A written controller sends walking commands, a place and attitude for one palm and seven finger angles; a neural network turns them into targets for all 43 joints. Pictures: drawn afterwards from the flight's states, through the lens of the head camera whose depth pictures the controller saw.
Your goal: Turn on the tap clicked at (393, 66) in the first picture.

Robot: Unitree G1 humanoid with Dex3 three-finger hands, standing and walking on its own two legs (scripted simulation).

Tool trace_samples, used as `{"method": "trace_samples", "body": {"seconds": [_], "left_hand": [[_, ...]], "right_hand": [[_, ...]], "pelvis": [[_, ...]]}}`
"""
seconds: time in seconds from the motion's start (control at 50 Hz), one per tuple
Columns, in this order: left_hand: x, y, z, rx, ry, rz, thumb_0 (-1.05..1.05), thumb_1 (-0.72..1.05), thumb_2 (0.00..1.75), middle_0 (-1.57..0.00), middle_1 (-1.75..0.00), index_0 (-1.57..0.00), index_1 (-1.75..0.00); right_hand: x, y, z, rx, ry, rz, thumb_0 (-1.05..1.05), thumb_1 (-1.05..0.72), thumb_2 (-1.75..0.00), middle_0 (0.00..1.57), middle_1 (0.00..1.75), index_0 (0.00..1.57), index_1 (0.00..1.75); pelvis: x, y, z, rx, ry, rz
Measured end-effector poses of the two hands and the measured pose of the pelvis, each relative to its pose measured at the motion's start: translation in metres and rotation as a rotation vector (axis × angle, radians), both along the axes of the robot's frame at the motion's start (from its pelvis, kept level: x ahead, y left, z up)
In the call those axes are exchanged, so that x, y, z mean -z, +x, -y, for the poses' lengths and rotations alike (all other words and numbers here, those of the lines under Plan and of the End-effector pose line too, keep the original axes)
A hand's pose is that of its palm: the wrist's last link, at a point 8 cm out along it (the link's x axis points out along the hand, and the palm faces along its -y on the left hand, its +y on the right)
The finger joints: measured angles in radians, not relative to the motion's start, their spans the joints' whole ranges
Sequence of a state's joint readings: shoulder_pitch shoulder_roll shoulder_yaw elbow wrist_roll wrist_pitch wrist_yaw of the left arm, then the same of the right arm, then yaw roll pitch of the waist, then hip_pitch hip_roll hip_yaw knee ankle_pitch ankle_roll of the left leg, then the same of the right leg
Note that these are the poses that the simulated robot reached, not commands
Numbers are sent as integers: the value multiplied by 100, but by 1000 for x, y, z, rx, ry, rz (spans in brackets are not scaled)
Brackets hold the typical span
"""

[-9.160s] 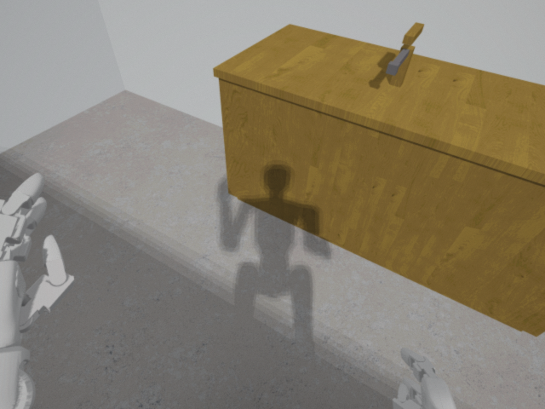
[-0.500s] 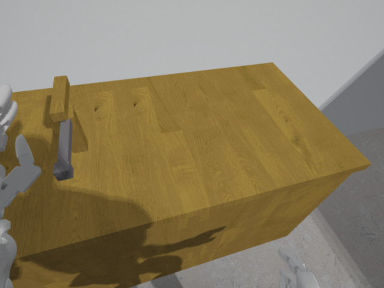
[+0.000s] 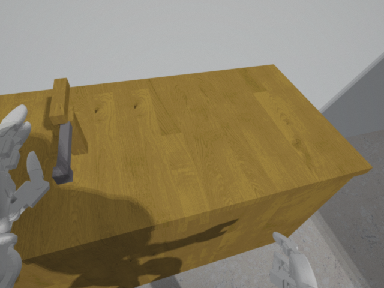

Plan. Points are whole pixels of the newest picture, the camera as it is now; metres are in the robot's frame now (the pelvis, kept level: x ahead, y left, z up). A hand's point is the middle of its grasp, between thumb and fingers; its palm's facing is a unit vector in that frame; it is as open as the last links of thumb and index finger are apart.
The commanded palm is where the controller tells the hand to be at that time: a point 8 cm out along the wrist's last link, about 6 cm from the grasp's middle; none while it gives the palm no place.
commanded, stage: look again from close up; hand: left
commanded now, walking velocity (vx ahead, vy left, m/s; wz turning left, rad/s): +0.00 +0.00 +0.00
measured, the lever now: (63, 174) +0.29 +0.30 +0.07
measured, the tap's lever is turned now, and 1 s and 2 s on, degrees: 0 0 0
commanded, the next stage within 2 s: shuffle to correct the standing spot in 0.04 s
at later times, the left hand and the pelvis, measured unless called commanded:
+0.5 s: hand (63, 199) +0.19 +0.21 +0.17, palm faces +0.36 -0.85 -0.38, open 7.4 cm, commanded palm +0.14 +0.25 +0.18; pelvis -0.03 -0.03 -0.01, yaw -1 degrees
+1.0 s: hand (44, 260) +0.12 +0.21 +0.16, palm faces +0.43 -0.82 -0.39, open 7.4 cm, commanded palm +0.06 +0.24 +0.18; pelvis -0.09 -0.05 +0.00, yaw +2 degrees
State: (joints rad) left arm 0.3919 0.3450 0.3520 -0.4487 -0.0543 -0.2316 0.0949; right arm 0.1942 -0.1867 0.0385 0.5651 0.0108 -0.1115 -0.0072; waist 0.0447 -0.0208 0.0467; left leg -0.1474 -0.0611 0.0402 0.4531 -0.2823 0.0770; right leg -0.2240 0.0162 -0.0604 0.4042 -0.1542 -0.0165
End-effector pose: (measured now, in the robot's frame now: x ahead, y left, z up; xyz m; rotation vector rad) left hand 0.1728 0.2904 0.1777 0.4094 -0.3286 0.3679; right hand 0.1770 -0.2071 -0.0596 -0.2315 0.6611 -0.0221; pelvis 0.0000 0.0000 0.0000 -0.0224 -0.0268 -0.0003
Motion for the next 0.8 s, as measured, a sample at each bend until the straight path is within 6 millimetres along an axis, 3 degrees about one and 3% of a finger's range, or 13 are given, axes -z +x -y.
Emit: {"method": "trace_samples", "body": {"seconds": [0.14,0.38,0.6,0.7,0.8], "left_hand": [[10,1,3,1,-21,-52,1,89,89,-21,-30,-21,-30],[-3,-7,14,28,34,-5,1,89,89,-21,-30,-21,-30],[-6,-32,56,74,107,-8,1,89,89,-21,-30,-21,-30],[-3,-47,71,57,82,-9,1,89,89,-21,-30,-21,-30],[7,-60,68,-15,36,-100,1,89,89,-21,-30,-21,-30]], "right_hand": [[5,-17,6,28,1,-28,1,-90,-89,20,30,20,30],[6,-29,22,45,-16,-33,1,-90,-89,20,30,20,30],[20,-38,45,21,16,-4,1,-90,-89,20,30,20,30],[26,-57,67,46,8,-46,1,-90,-89,20,30,20,30],[18,-85,87,78,-33,-105,1,-90,-89,20,30,20,30]], "pelvis": [[-1,-4,1,0,4,3],[1,-17,11,14,18,-5],[12,-40,44,20,27,-15],[12,-54,59,9,34,-42],[1,-62,65,-11,79,-63]]}}
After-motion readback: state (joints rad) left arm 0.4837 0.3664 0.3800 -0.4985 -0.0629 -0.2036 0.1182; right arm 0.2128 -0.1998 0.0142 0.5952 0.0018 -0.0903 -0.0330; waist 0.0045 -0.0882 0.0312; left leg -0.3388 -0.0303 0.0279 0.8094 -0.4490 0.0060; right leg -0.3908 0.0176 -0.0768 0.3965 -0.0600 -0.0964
